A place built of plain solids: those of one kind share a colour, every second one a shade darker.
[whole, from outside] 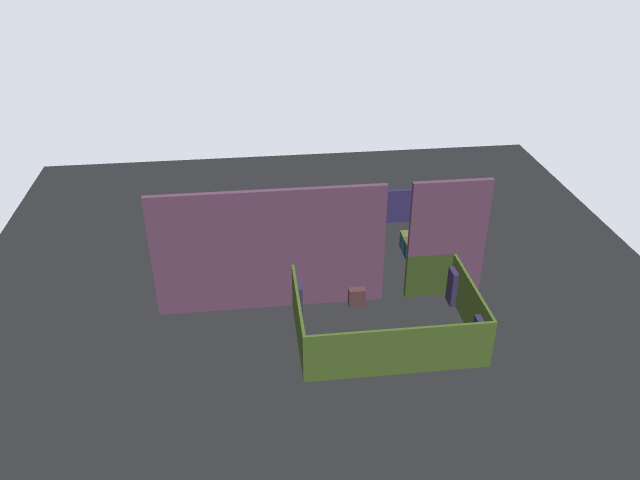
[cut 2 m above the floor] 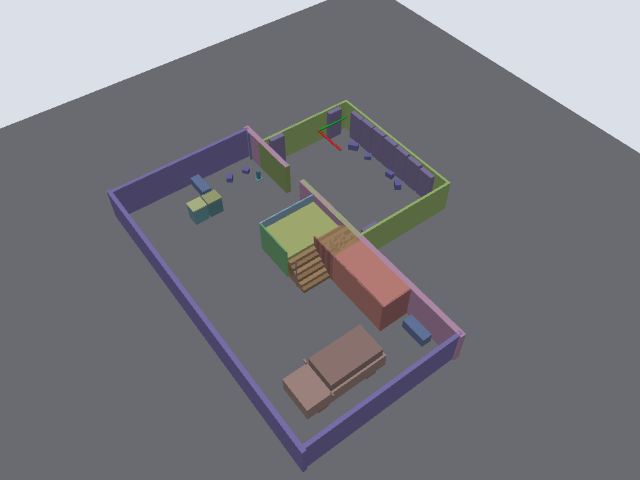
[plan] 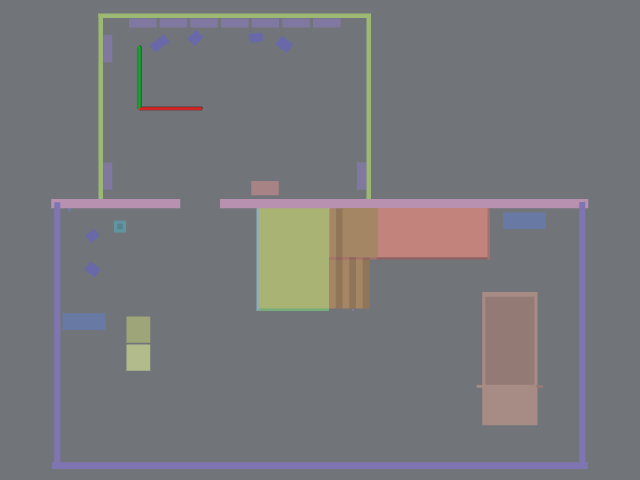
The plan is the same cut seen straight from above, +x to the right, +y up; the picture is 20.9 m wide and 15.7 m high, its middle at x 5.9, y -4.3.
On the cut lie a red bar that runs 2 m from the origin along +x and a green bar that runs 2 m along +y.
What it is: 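The rear of a town building of two storeys with an external escape stair; a paved yard 17.1 x 8.3 m; from a top landing at the upper floor's door, 3.19 m over the yard, a stair of 15 risers of 0.213 m and treads of 0.220 m, 1.60 m clear, a half turn; two flights side by side, the upper one at the facade, between them the upper flight's cheek wall with its guard, with a half landing, down to the yard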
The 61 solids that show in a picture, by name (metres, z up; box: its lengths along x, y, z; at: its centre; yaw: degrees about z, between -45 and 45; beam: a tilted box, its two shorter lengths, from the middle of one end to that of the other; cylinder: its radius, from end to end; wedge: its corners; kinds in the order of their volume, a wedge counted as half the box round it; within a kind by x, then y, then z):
{
 "stair_step_1": {"box": [2.57, 1.61, 1.33], "at": [5.13, -5.74, 0.61]},
 "stair_step_2": {"box": [2.79, 1.61, 1.11], "at": [5.24, -5.74, 0.51]},
 "stair_step_3": {"box": [3.01, 1.61, 0.9], "at": [5.35, -5.74, 0.4]},
 "stair_step_4": {"box": [3.23, 1.61, 0.69], "at": [5.46, -5.74, 0.29]},
 "stair_step_5": {"box": [3.45, 1.61, 0.48], "at": [5.57, -5.74, 0.19]},
 "stair_step_6": {"box": [3.67, 1.61, 0.26], "at": [5.68, -5.74, 0.08]},
 "stair_step_7": {"box": [1.59, 1.62, 1.75], "at": [6.99, -4.06, 0.83]},
 "stair_step_8": {"box": [1.37, 1.62, 1.97], "at": [7.1, -4.06, 0.93]},
 "stair_step_9": {"box": [1.15, 1.62, 2.18], "at": [7.21, -4.06, 1.04]},
 "stair_step_10": {"box": [0.93, 1.62, 2.39], "at": [7.32, -4.06, 1.15]},
 "stair_step_11": {"box": [0.71, 1.62, 2.61], "at": [7.43, -4.06, 1.25]},
 "stair_step_12": {"box": [0.49, 1.62, 2.82], "at": [7.54, -4.06, 1.36]},
 "stair_step_13": {"box": [0.27, 1.62, 3.03], "at": [7.65, -4.06, 1.47]},
 "facade_1": {"box": [4.22, 0.3, 6.96], "at": [-0.78, -3.11, 3.43]},
 "facade_2": {"box": [12.05, 0.3, 6.96], "at": [8.65, -3.11, 3.43]},
 "paving_1": {"box": [3.72, 1.69, 3.25], "at": [9.6, -4.09, 1.57]},
 "boundary_1": {"box": [0.2, 8.71, 2.23], "at": [-2.69, -7.42, 1.06]},
 "boundary_2": {"box": [17.53, 0.23, 2.4], "at": [5.89, -11.68, 1.15]},
 "boundary_3": {"box": [0.2, 8.71, 2.17], "at": [14.48, -7.42, 1.03]},
 "wall_1": {"box": [0.15, 6.22, 2.67], "at": [-1.27, 0.0, 1.28]},
 "wall_2": {"box": [2.68, 0.3, 2.67], "at": [-0.01, -3.11, 1.28]},
 "wall_3": {"box": [8.92, 0.15, 2.67], "at": [3.11, 3.04, 1.28]},
 "wall_4": {"box": [4.94, 0.3, 2.67], "at": [5.1, -3.11, 1.28]},
 "wall_5": {"box": [0.15, 6.22, 2.67], "at": [7.5, 0.0, 1.28]},
 "stair_landing_1": {"box": [2.35, 3.3, 1.54], "at": [5.02, -4.9, 0.72]},
 "car_1": {"box": [1.8, 4.36, 0.86], "at": [12.11, -8.18, 0.61]},
 "car_2": {"box": [1.6, 2.88, 0.54], "at": [12.11, -7.59, 1.31]},
 "shelf_1": {"box": [0.3, 0.9, 2.09], "at": [-1.04, -2.21, 0.99]},
 "shelf_2": {"box": [0.3, 0.9, 1.98], "at": [-1.04, 1.96, 0.94]},
 "shelf_3": {"box": [0.9, 0.3, 1.94], "at": [0.1, 2.8, 0.92]},
 "shelf_4": {"box": [0.9, 0.3, 2.0], "at": [1.1, 2.8, 0.95]},
 "shelf_5": {"box": [0.9, 0.3, 2.07], "at": [2.11, 2.8, 0.98]},
 "shelf_6": {"box": [0.9, 0.3, 2.04], "at": [3.11, 2.8, 0.97]},
 "shelf_7": {"box": [0.9, 0.3, 2.02], "at": [4.11, 2.8, 0.96]},
 "shelf_8": {"box": [0.9, 0.3, 1.97], "at": [5.12, 2.8, 0.94]},
 "shelf_9": {"box": [0.9, 0.3, 1.87], "at": [6.12, 2.8, 0.89]},
 "shelf_10": {"box": [0.3, 0.9, 1.87], "at": [7.26, -2.21, 0.89]},
 "rim_guard_1": {"box": [3.72, 0.08, 4.33], "at": [9.6, -4.9, 2.12]},
 "rim_guard_2": {"box": [0.08, 1.68, 4.33], "at": [11.42, -4.1, 2.12]},
 "refuse_bin_1": {"box": [0.74, 0.82, 1.07], "at": [-0.04, -8.15, 0.48]},
 "refuse_bin_2": {"box": [0.74, 0.82, 1.07], "at": [-0.04, -7.23, 0.48]},
 "planter_box_1": {"box": [1.4, 0.55, 0.6], "at": [-1.82, -6.97, 0.25]},
 "planter_box_2": {"box": [1.4, 0.55, 0.6], "at": [12.58, -3.67, 0.25]},
 "guard_landing_end_1": {"box": [0.08, 3.36, 2.63], "at": [3.86, -4.94, 1.27]},
 "guard_landing_1": {"box": [2.3, 0.08, 2.63], "at": [5.05, -6.58, 1.27]},
 "filing_cabinet_1": {"box": [0.9, 0.47, 1.07], "at": [4.1, -2.6, 0.48]},
 "guard_upper_1": {"box": [0.23, 0.08, 3.25], "at": [6.75, -4.9, 1.57]},
 "guard_upper_2": {"box": [0.23, 0.08, 3.46], "at": [6.97, -4.9, 1.68]},
 "guard_upper_3": {"box": [0.23, 0.08, 3.68], "at": [7.19, -4.9, 1.79]},
 "guard_upper_4": {"box": [0.23, 0.08, 3.89], "at": [7.41, -4.9, 1.89]},
 "guard_upper_5": {"box": [0.23, 0.08, 4.1], "at": [7.63, -4.9, 2.0]},
 "box_cardboard_1": {"box": [0.42, 0.34, 0.36], "at": [-1.54, -5.26, 0.13], "yaw": -36.3},
 "box_cardboard_2": {"box": [0.37, 0.3, 0.3], "at": [-1.54, -4.16, 0.1], "yaw": 37.8},
 "box_cardboard_3": {"box": [0.59, 0.31, 0.45], "at": [0.66, 2.13, 0.17], "yaw": 37.4},
 "box_cardboard_4": {"box": [0.35, 0.41, 0.31], "at": [1.82, 2.31, 0.1], "yaw": -43.5},
 "box_cardboard_5": {"box": [0.46, 0.29, 0.38], "at": [3.8, 2.32, 0.14], "yaw": 7.8},
 "box_cardboard_6": {"box": [0.47, 0.36, 0.45], "at": [4.73, 2.1, 0.17], "yaw": -36.4},
 "refuse_lid_1": {"box": [0.78, 0.86, 0.06], "at": [-0.04, -8.15, 1.05]},
 "refuse_lid_2": {"box": [0.78, 0.86, 0.06], "at": [-0.04, -7.23, 1.05]},
 "downpipe_1": {"box": [0.09, 0.1, 6.91], "at": [-2.29, -3.31, 3.4]},
 "traffic_cone_1": {"box": [0.4, 0.4, 0.08], "at": [-0.64, -3.86, -0.01]}
}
